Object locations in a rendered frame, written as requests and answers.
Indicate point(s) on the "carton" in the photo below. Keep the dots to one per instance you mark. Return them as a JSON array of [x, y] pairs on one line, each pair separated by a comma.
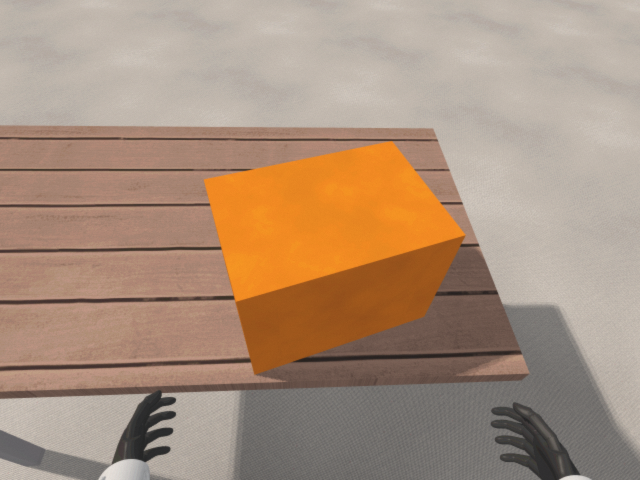
[[327, 250]]

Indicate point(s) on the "table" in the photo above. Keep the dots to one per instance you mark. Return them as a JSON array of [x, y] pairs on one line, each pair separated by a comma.
[[113, 280]]

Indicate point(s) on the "right robot hand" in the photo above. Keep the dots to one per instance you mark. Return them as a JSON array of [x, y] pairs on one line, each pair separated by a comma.
[[548, 459]]

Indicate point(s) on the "left robot forearm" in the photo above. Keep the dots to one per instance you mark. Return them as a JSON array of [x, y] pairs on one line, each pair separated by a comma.
[[129, 469]]

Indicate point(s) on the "left robot hand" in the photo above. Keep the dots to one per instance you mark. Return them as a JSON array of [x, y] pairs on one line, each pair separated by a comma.
[[135, 439]]

